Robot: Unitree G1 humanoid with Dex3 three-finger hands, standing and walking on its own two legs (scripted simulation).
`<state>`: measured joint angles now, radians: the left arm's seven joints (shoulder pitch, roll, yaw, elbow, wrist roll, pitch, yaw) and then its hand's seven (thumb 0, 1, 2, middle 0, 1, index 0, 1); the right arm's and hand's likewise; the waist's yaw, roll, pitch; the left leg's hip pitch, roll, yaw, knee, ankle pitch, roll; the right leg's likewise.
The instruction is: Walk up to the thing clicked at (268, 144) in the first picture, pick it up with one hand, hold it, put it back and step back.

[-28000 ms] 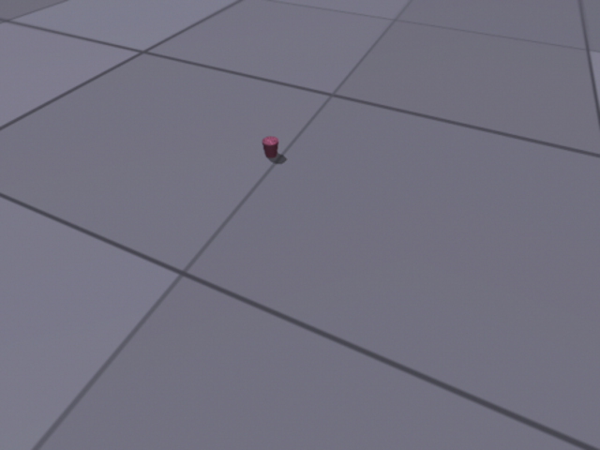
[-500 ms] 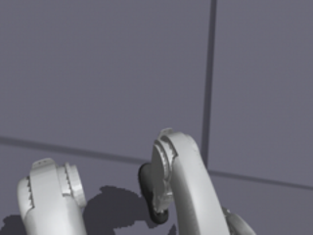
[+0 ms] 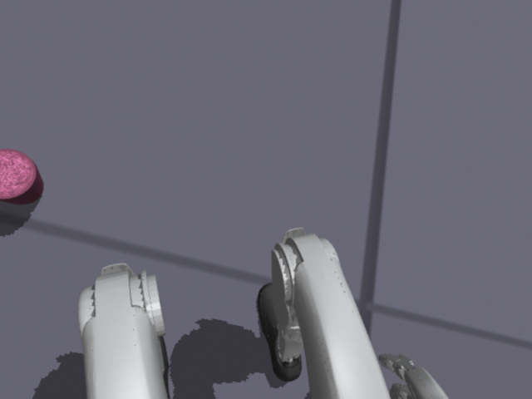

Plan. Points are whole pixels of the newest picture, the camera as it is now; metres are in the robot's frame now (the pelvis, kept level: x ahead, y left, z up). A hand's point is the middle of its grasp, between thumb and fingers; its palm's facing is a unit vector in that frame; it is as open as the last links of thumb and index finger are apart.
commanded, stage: withdraw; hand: left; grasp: from above
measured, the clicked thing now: (15, 181) +0.50 +0.34 -0.32
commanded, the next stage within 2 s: home in 0.04 s
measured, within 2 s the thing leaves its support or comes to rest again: neither
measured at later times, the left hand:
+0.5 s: hand out of the picture +0.45 +0.37 -0.10, palm faces -0.37 -0.32 -0.87, open 11.9 cm
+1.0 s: hand out of the picture +0.30 +0.26 +0.11, palm faces +0.00 -0.89 -0.46, open 7.8 cm
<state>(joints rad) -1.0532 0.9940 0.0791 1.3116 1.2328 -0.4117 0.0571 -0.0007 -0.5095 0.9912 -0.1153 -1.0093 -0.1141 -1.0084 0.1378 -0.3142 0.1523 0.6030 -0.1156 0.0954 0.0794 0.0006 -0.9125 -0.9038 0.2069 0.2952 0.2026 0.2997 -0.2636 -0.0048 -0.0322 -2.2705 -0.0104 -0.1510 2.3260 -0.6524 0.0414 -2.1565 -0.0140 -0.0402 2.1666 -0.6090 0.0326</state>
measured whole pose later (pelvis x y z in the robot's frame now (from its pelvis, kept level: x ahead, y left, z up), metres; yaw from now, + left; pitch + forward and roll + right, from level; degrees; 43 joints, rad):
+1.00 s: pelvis +0.03 -0.02 +0.21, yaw +7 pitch +27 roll -6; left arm -0.06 0.43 0.10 0.32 0.17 0.25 0.01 0.01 0.81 0.87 -0.21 -0.31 -0.21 -0.31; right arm 0.08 -0.23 0.03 0.53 0.04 -0.04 -0.02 0.01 -0.90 -0.90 0.21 0.29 0.20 0.30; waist -0.08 0.02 -0.18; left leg -1.48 0.03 -0.10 1.63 -0.62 -0.01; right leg -1.43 -0.03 -0.04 1.54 -0.57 0.05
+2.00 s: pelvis +0.10 -0.02 +0.35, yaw +10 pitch +9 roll -3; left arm 0.50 0.22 0.03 -0.12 -0.04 0.46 0.02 0.01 0.90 0.90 -0.20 -0.30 -0.20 -0.30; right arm 0.27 -0.22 0.03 0.55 0.00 -0.25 -0.18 0.01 -0.90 -0.90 0.21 0.30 0.20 0.30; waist -0.04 0.04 -0.16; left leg -0.68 0.05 -0.08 1.02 -0.50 -0.03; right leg -0.64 -0.02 -0.06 0.94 -0.46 0.03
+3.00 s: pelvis +0.10 -0.02 +0.35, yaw +10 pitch +10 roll -3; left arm 0.50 0.22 0.04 -0.13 -0.05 0.47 0.02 0.01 0.90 0.90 -0.20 -0.30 -0.20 -0.30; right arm 0.28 -0.21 0.02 0.56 0.00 -0.26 -0.18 0.01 -0.90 -0.90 0.21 0.30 0.20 0.30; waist -0.04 0.05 -0.16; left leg -0.68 0.05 -0.07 1.02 -0.51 -0.03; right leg -0.65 -0.02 -0.05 0.95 -0.46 0.03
